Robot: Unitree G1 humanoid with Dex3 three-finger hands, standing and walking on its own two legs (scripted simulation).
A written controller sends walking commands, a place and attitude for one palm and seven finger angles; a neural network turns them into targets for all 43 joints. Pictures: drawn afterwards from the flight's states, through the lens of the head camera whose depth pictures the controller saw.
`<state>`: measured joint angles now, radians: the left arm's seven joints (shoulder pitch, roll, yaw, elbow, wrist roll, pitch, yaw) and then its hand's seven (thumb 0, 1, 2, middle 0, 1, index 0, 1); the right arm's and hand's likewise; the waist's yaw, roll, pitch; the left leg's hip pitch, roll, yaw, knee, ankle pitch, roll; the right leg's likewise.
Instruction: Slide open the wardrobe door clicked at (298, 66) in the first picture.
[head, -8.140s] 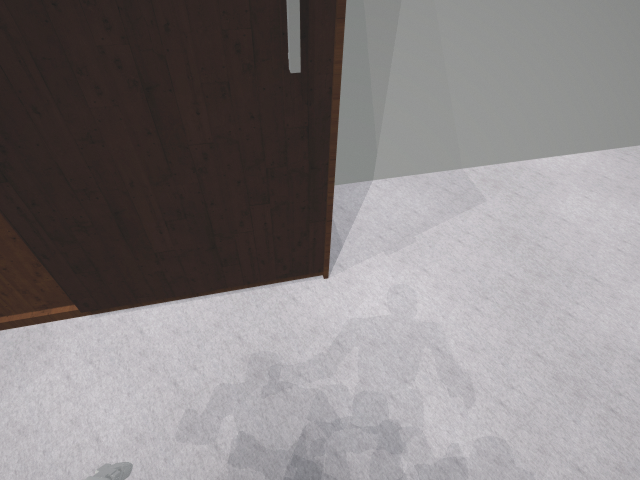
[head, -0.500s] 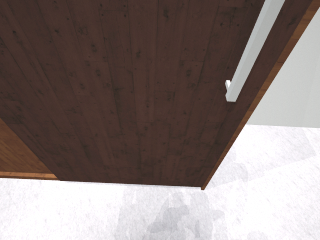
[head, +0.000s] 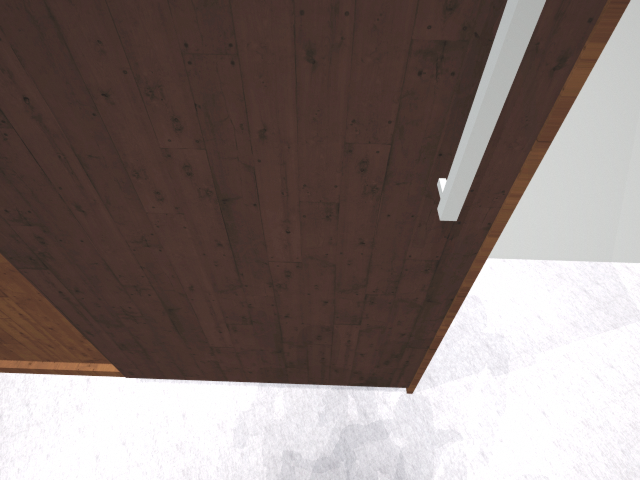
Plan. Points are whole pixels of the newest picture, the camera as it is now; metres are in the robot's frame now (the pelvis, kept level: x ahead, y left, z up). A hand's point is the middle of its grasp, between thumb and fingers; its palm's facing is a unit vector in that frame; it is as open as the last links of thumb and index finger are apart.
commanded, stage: come to a stop and stand still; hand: right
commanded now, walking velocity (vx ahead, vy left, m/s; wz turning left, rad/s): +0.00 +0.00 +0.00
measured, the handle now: (479, 102) +0.46 -0.15 +0.25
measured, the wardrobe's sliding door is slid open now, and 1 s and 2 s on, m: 0.00 0.00 0.00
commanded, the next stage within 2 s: look again from close up in 0.86 s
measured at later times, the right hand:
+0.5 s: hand out of the picture +0.05 -0.20 -0.17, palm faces -0.02 +0.97 -0.23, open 7.4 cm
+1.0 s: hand out of the picture +0.01 -0.17 -0.18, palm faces -0.01 +0.99 -0.17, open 7.3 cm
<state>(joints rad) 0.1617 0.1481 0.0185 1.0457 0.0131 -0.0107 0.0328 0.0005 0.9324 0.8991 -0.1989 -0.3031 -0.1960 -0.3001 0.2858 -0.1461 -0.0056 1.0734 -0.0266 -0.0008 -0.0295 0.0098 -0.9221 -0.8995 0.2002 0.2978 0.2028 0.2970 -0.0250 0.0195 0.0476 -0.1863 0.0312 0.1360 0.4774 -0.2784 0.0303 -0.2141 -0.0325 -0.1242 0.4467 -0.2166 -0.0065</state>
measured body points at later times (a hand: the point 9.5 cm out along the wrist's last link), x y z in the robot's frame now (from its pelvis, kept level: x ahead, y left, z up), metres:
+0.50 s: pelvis +0.01 -0.02 +0.00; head +0.03 +0.00 +0.45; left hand -0.01 +0.20 -0.17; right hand +0.05 -0.25 -0.15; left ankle -0.01 +0.09 -0.74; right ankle +0.01 -0.11 -0.74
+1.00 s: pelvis +0.02 -0.01 +0.00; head +0.04 -0.01 +0.45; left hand +0.03 +0.21 -0.16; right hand +0.02 -0.22 -0.16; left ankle -0.01 +0.09 -0.74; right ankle +0.01 -0.11 -0.74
